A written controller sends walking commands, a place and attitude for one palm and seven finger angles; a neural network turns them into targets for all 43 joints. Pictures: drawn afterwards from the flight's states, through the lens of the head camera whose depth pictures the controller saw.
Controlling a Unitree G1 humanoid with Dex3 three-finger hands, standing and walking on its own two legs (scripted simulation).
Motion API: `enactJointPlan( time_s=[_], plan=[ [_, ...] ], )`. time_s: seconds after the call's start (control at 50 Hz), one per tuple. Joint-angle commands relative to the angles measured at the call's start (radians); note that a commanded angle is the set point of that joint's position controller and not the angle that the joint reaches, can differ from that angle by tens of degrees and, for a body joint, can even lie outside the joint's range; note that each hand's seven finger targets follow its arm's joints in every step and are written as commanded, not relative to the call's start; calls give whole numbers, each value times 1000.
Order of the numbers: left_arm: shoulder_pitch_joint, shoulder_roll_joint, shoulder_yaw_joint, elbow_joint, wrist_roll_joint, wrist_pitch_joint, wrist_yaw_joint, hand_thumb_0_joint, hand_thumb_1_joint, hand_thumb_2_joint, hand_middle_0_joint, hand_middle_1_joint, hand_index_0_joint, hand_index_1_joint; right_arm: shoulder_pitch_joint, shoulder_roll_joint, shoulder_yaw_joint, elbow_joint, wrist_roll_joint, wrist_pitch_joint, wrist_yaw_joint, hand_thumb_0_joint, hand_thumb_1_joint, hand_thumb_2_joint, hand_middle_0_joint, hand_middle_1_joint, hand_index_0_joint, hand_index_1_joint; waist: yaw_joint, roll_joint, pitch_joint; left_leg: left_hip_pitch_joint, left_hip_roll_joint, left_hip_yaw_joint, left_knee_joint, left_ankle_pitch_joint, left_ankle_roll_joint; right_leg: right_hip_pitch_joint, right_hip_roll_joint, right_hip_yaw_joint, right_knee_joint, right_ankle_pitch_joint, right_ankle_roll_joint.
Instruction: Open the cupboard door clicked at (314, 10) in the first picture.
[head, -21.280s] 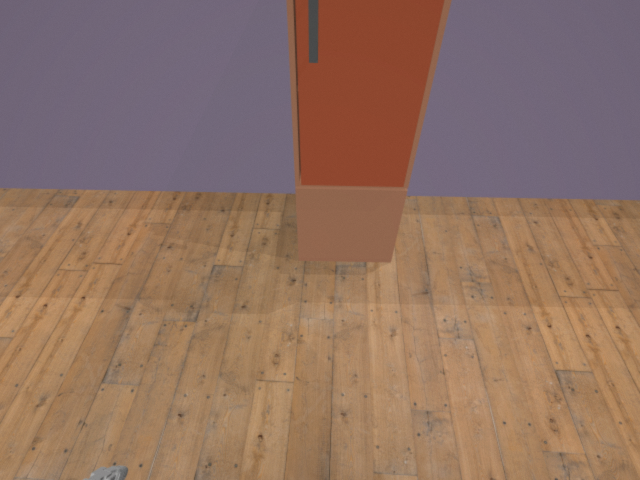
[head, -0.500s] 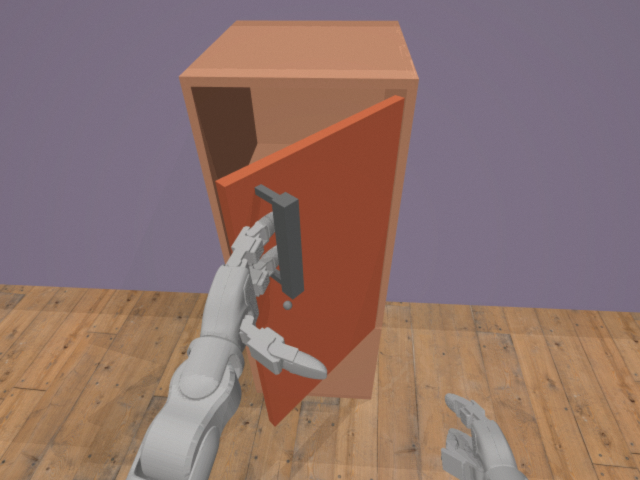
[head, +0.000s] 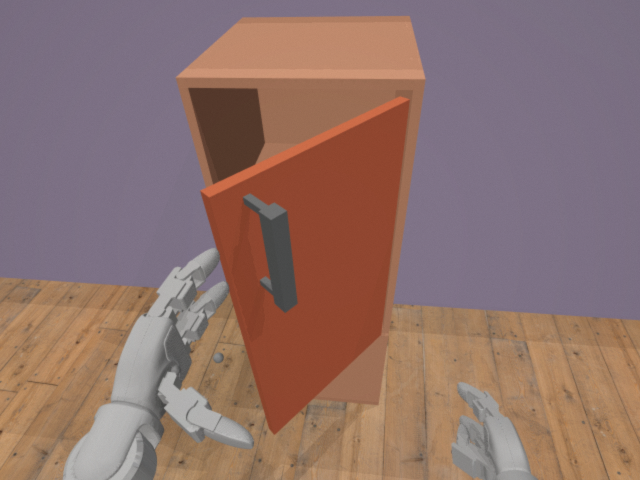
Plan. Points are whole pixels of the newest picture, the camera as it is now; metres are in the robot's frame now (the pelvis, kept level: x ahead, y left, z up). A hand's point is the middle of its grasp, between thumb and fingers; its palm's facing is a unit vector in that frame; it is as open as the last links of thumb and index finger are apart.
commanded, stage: slide the hand sideways off the handle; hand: left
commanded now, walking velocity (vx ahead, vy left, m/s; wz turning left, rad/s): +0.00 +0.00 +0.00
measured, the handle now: (269, 254) +0.33 +0.10 +0.16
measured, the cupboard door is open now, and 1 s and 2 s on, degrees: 50 50 50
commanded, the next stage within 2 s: draw the hand back to the body in 0.18 s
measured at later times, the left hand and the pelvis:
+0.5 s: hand (183, 377) +0.17 +0.15 +0.15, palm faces -0.03 -1.00 -0.07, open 16.3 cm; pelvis -0.01 +0.00 -0.01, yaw +1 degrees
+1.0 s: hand (118, 354) +0.19 +0.22 +0.15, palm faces +0.26 -0.92 -0.29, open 14.7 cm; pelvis +0.00 +0.02 +0.01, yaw -1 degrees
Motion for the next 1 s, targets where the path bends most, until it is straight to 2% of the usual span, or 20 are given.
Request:
enactJointPlan(
  time_s=[0.0,0.04,0.1,0.16,0.22,0.26,0.3,0.4,0.46,0.6,0.66,0.7,0.74,0.76,0.78,0.8,0.82,0.84,0.88,0.98],
  plan=[
    [-20,79,91,-259,-42,-90,-44,0,-500,300,-150,-300,-150,-300,-144,-90,-46,-186,8,-92,-8,0,-900,-900,200,300,200,300,3,-69,-70,159,-59,42,-1,203,80,-177,12,-2,-103,417,30],
    [-17,95,113,-279,-54,-108,-60,0,-500,300,-150,-300,-150,-300,-135,-93,-51,-186,9,-111,-13,0,-900,-900,200,300,200,300,-2,-77,-65,155,-60,40,7,202,81,-191,10,-1,-95,422,33],
    [72,114,153,-284,-78,-129,-85,0,-500,300,-150,-300,-150,-300,-124,-98,-56,-185,12,-137,-12,0,-900,-900,200,300,200,300,9,-77,-71,139,-61,36,28,213,80,-192,11,0,-83,449,35],
    [19,119,157,-281,-91,-158,-101,0,-500,300,-150,-300,-150,-300,-110,-105,-62,-175,14,-162,-22,0,-900,-900,200,300,200,300,-6,-88,-53,127,-64,27,37,181,81,-222,8,6,-80,409,40],
    [-6,95,113,-289,-86,-178,-105,0,-500,300,-150,-300,-150,-300,-106,-107,-58,-171,16,-189,-21,0,-900,-900,200,300,200,300,-13,-51,-41,119,-68,22,45,148,81,-245,7,5,-77,344,34],
    [-16,82,86,-283,-78,-184,-101,0,-500,300,-150,-300,-150,-300,-102,-109,-60,-171,16,-205,-23,0,-900,-900,200,300,200,300,-14,-59,-30,113,-66,15,43,119,80,-265,9,1,-78,294,32],
    [-17,128,127,-260,-68,-177,-87,0,-500,300,-150,-300,-150,-300,-105,-111,-61,-162,13,-213,-27,0,-900,-900,200,300,200,300,-4,-81,-22,99,-66,13,42,94,80,-267,7,7,-89,249,30],
    [-6,159,193,-230,-68,-143,-74,0,-500,300,-150,-300,-150,-300,-122,-102,-55,-160,14,-204,-30,0,-900,-900,200,300,200,300,20,-65,-45,98,-63,18,26,106,75,-237,7,0,-83,256,25],
    [-44,140,184,-232,-89,-129,-83,0,-500,300,-150,-300,-150,-300,-125,-102,-47,-158,18,-204,-33,0,-900,-900,200,300,200,300,11,-54,-37,106,-63,17,12,90,74,-244,10,-8,-89,233,27],
    [-93,188,239,-201,-109,-108,-106,0,-500,300,-150,-300,-150,-300,-135,-113,-45,-141,22,-222,-46,0,-900,-900,200,300,200,300,9,-64,-22,115,-60,11,3,71,74,-251,16,-2,-121,189,28],
    [-111,188,239,-214,-111,-104,-118,0,-500,300,-150,-300,-150,-300,-125,-116,-42,-138,23,-225,-47,0,-900,-900,200,300,200,300,8,-13,-37,126,-63,10,-14,72,70,-243,17,-13,-111,194,25],
    [-98,213,276,-193,-120,-97,-121,0,-430,330,-153,-300,-153,-300,-132,-117,-44,-135,25,-228,-49,0,-900,-900,200,300,200,300,15,-46,-46,127,-62,9,-13,76,72,-235,20,-12,-118,196,26],
    [-113,215,287,-201,-125,-95,-126,0,-360,360,-155,-300,-155,-300,-127,-116,-42,-135,27,-225,-51,0,-900,-900,200,300,200,300,14,-15,-49,128,-63,9,-25,78,69,-230,19,-19,-112,200,24],
    [-111,219,298,-194,-129,-95,-130,0,-325,375,-156,-300,-156,-300,-125,-119,-44,-133,28,-225,-52,0,-900,-900,200,300,200,300,13,-28,-51,133,-62,9,-25,85,68,-228,23,-23,-109,207,24],
    [-182,319,294,-310,24,-195,13,0,-290,390,-158,-300,-158,-300,-169,-93,-30,-141,3,-219,-68,0,-900,-900,200,300,200,300,30,-31,17,133,-64,29,-48,62,66,-241,14,29,-196,182,20],
    [-91,282,302,-216,37,-217,73,0,-255,405,-159,-300,-159,-300,-154,-89,-32,-117,-10,-219,-78,0,-900,-900,200,300,200,300,18,-70,76,128,-57,33,-51,30,61,-268,9,29,-230,123,16],
    [-49,224,248,-192,62,-233,101,0,-220,420,-160,-300,-160,-300,-146,-91,-30,-108,-17,-205,-76,0,-900,-900,200,300,200,300,13,-43,70,147,-53,33,-68,25,61,-250,5,25,-225,116,14],
    [-17,213,239,-176,76,-248,121,0,-185,435,-161,-300,-161,-300,-139,-92,-34,-103,-18,-192,-72,0,-900,-900,200,300,200,300,11,-26,60,164,-48,35,-81,33,61,-236,6,23,-223,122,13],
    [-17,222,237,-193,102,-278,151,0,-115,465,-164,-300,-164,-300,-132,-98,-41,-100,-27,-179,-66,0,-900,-900,200,300,200,300,11,7,14,194,-44,41,-103,65,61,-187,5,22,-216,161,12],
    [-15,260,286,-173,129,-316,194,0,60,540,-170,-300,-170,-300,-135,-103,-56,-82,-37,-151,-68,0,-900,-900,200,300,200,300,12,-30,-23,236,-38,50,-134,123,66,-123,6,23,-229,222,14]
  ],
)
